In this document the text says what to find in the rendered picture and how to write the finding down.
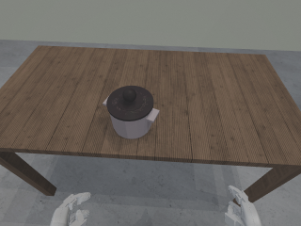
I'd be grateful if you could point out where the right robot hand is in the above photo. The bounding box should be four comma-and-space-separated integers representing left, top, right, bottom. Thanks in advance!
225, 186, 262, 226

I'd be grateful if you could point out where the lid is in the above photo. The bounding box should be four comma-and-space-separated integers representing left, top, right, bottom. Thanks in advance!
106, 86, 154, 121

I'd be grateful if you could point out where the table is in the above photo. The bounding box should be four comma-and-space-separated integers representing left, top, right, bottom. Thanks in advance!
0, 45, 301, 207

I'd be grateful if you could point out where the pot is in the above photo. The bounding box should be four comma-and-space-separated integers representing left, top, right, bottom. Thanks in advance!
103, 96, 160, 139

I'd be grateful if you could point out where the left robot hand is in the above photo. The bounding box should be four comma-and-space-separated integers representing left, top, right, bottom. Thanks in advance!
50, 192, 91, 226

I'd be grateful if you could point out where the knob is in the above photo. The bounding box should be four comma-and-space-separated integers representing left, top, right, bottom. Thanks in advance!
122, 88, 136, 103

